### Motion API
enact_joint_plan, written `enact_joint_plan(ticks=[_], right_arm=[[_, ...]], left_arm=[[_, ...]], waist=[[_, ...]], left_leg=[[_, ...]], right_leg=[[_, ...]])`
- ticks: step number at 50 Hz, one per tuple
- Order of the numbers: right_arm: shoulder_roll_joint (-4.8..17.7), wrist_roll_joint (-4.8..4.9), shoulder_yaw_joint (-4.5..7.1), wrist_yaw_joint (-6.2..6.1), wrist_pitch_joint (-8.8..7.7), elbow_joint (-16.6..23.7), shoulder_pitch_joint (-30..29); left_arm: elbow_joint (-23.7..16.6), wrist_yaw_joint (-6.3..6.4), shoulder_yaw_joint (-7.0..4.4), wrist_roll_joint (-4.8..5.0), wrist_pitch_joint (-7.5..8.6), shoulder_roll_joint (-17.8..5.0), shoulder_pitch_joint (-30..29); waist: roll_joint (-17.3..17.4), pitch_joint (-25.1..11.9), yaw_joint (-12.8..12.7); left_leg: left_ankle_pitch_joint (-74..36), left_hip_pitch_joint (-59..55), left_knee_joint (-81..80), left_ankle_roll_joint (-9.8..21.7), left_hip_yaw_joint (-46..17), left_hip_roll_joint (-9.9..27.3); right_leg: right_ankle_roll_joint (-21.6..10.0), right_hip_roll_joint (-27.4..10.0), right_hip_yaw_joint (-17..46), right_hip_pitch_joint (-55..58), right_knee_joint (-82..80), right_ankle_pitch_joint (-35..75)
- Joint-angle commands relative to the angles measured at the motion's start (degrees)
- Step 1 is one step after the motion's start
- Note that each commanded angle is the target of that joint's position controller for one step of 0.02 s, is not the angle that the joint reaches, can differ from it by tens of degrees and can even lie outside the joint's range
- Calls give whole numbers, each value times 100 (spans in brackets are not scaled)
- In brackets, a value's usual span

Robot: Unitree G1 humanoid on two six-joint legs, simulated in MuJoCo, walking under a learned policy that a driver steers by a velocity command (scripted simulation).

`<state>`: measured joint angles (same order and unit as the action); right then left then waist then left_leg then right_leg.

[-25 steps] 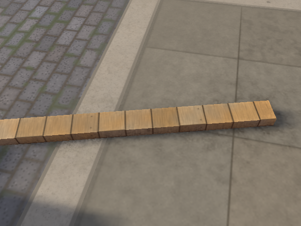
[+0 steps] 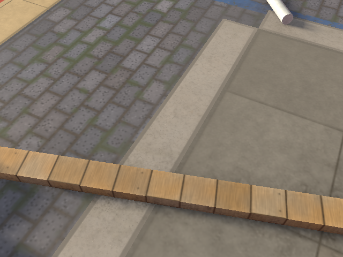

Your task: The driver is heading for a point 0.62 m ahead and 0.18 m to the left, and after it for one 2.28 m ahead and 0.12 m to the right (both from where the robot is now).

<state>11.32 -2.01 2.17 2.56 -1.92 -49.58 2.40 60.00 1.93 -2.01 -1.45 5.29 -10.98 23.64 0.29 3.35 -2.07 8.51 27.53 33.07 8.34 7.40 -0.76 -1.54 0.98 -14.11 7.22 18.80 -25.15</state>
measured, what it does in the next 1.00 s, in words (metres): walks ahead, turning left: left foot, then right foot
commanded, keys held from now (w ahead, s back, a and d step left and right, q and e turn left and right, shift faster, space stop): w+q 0.76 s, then e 0.24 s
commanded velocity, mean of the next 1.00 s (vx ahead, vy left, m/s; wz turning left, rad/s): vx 0.45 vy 0.00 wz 0.46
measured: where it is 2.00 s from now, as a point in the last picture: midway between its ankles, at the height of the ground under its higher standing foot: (157, 245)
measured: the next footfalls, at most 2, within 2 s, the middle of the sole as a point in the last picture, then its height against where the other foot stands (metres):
left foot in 0.02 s outside the picture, level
right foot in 0.54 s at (196, 245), level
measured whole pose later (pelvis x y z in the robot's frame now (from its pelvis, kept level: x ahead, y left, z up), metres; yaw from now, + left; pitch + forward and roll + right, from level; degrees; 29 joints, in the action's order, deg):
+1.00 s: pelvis +0.51 +0.10 +0.01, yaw +27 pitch +1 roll -2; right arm 11.8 -3.1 0.4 1.5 -2.5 -42.3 3.5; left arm 53.5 -0.5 -1.7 0.3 4.1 -11.8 25.1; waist 1.4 2.5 -4.7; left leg 2.5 24.3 30.6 2.9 2.0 1.4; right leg 0.6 -1.6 -6.4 -3.6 27.0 -22.4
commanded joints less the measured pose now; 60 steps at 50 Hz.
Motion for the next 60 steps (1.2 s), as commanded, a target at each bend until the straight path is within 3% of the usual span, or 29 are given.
enact_joint_plan(ticks=[1, 2, 3, 4, 5, 7, 11, 21, 24, 26, 27, 28, 29, 30, 31, 32, 34, 38, 40, 44, 47, 49, 50, 51, 52, 53, 55, 56, 60], right_arm=[[964, -102, 379, -94, -86, -289, 2014], [1649, -129, 573, -177, -61, -235, 2316], [1685, 64, 572, -162, 29, -217, 2217], [1551, 132, 534, -195, 59, -223, 1819], [1211, 148, 453, -206, 46, -188, 1517], [878, 197, 344, -258, -22, -132, 1144], [1111, 210, 371, -250, -187, -156, 1461], [1194, 93, 389, -310, -93, -112, 2423], [1364, 60, 429, -380, -109, 62, 2040], [1489, 115, 461, -313, -171, 168, 1696], [1166, 178, 377, -250, -231, 287, 1760], [452, 337, 231, -246, -234, 506, 2376], [947, 166, 271, -289, -148, 417, 2513], [1073, 78, 306, -282, -79, 360, 2174], [1024, 45, 290, -220, -56, 407, 1836], [951, 26, 290, -158, -20, 451, 1716], [862, -24, 271, -34, 113, 517, 1699], [725, -29, 218, 71, 228, 853, 1102], [595, -41, 155, 51, 202, 1020, 705], [291, -32, -48, 36, 127, 969, 502], [439, -48, -44, -97, 39, 853, 701], [657, -139, 21, -191, -134, 584, 1474], [1093, -221, 158, -250, -211, 446, 1818], [1434, -207, 225, -286, -218, 598, 2164], [1465, 101, 265, -281, -135, 610, 2347], [1277, 172, 247, -310, -52, 709, 1873], [653, 128, 56, -432, -5, 783, 1160], [617, 104, 47, -491, 18, 793, 1024], [723, 14, 125, -549, -42, 741, 1128]], left_arm=[[-330, 12, -217, 27, -56, -1083, -5], [-703, -108, -112, 154, -13, -532, 193], [-919, -163, -191, 91, 60, -847, -328], [-1097, -200, -186, 74, 126, -842, -867], [-1114, -207, -166, 99, 182, -816, -902], [-1064, -182, -168, -52, 36, -733, -708], [-1251, -245, -150, -137, -274, -612, -918], [-2097, -303, -26, -13, -224, -685, -2830], [-2105, -279, -54, 5, -135, -882, -2391], [-1716, -186, -185, -7, -39, -1171, -1006], [-1627, -88, -289, -121, 21, -1545, -120], [-1695, -49, -394, -246, -23, -2124, -22], [-1714, -75, -401, -130, -125, -1873, -344], [-1830, -82, -268, -89, -147, -1269, -805], [-1834, -104, -174, -68, -137, -916, -1082], [-1787, -99, -142, -80, -114, -834, -1099], [-1620, -110, -139, -33, -34, -817, -897], [-1447, -197, -204, 33, 110, -907, -571], [-1321, -214, -159, 6, 123, -814, -426], [-1131, -255, -134, 83, 87, -898, -340], [-967, -225, -157, 111, -4, -1036, -114], [-946, -213, -174, 212, -101, -1041, -99], [-1042, -210, -99, 334, -73, -747, 168], [-1233, -161, 0, 388, -98, -275, 416], [-1066, -27, -131, 377, -280, -552, 581], [-1129, 8, -188, 314, -382, -689, 350], [-1242, -41, -260, 43, -526, -668, -322], [-1239, -80, -293, 5, -624, -638, -246], [-1517, -106, -344, 7, -866, -430, -424]], waist=[[-288, -1073, 1101], [1006, -1691, 909], [682, -1935, 899], [271, -994, 756], [-64, -504, 547], [-177, -140, 112], [71, -237, 43], [414, -119, 752], [467, -177, 379], [170, -784, -319], [-300, -1504, -631], [-1648, -2088, -181], [-1280, -1951, 21], [-510, -1041, 95], [-149, -525, 115], [-393, -329, 167], [-707, -237, 246], [-556, -218, 251], [-535, -29, 210], [-783, -293, 205], [-796, -445, 230], [-281, -797, 604], [296, -1275, 589], [1338, -2127, 607], [958, -2607, 712], [932, -2182, 558], [690, -745, 304], [748, -499, 150], [710, -540, -17]], left_leg=[[465, -2441, -575, 617, -465, -115], [530, -4308, -753, 1496, -3265, 1685], [497, -4553, -1645, 1806, -5127, 2123], [492, -3874, -1756, 1543, -4073, 1935], [9, -3076, -1898, 1254, -3463, 1728], [-1107, -2017, -2043, 853, -2530, 1131], [-1886, -1689, -2100, 795, -2076, 736], [-2256, -2824, -1626, 513, -2557, 746], [-2650, -2689, -1200, 272, -2790, 843], [-3403, -2129, 247, 0, -2550, 405], [-2206, -1382, 1769, -148, -2213, -29], [2222, 276, 3392, -336, -1557, -897], [2251, 865, 4086, -282, -1502, -491], [1720, 1032, 4294, -312, -1399, -163], [1269, 955, 4030, -356, -1317, 54], [1086, 828, 3846, -401, -1270, 190], [915, 667, 3807, -497, -1171, 272], [506, 1359, 3750, -635, -1083, 373], [297, 1363, 3055, -715, -1055, 223], [-474, -124, 899, -746, -352, 54], [-333, -611, 213, -589, -368, -46], [-1408, -1958, -927, -481, -311, -69], [-3650, -3528, -661, -244, -1005, 837], [-7134, -4830, -139, 433, -2574, 2860], [-7761, -4297, -152, 803, -2374, 2929], [-6017, -3603, -593, 906, -2113, 2773], [-3578, -2173, -1240, 451, -1497, 2085], [-3218, -1672, -1421, 329, -1167, 1931], [-2264, -1364, -1657, 404, -897, 2066]], right_leg=[[-373, -1409, 87, -1081, 3428, 5790], [-49, -512, 72, -3473, 5765, 1555], [-21, 164, 1308, -4579, 6615, -415], [-86, -320, 1655, -5120, 6408, 177], [-85, -539, 1616, -4895, 5850, 653], [77, -765, 1606, -4158, 5042, 818], [373, -751, 1420, -4045, 4261, 1136], [380, -361, 1411, -4572, 2090, 2200], [168, -195, 1558, -3575, 1409, 1821], [-54, 66, 1402, -1539, 794, 1747], [-288, -903, 2339, -154, 592, 917], [-851, -2686, 4977, 1072, 45, 834], [-1132, -2752, 6059, 619, -315, -107], [-1038, -2513, 5155, -187, -391, -447], [-892, -2134, 4162, -855, -490, 22], [-735, -1858, 3453, -1204, -595, 614], [-645, -1606, 2645, -1523, -719, 1548], [-765, -1691, 1844, -1312, -891, 2615], [-791, -1529, 1442, -1460, -829, 3852], [-614, -1133, 873, -1650, -503, 5377], [-548, -1272, 1269, -1124, 222, 5921], [-327, -904, 1216, -1381, 1516, 5239], [-149, -608, 1218, -2497, 2598, 3363], [43, 27, 994, -3768, 4518, -1208], [35, 75, 1715, -3521, 5411, -1304], [74, -63, 1571, -3711, 5827, -1034], [134, -300, 1454, -4006, 5790, -449], [194, -288, 1376, -3825, 5782, -236], [189, -241, 1388, -3960, 5804, 31]])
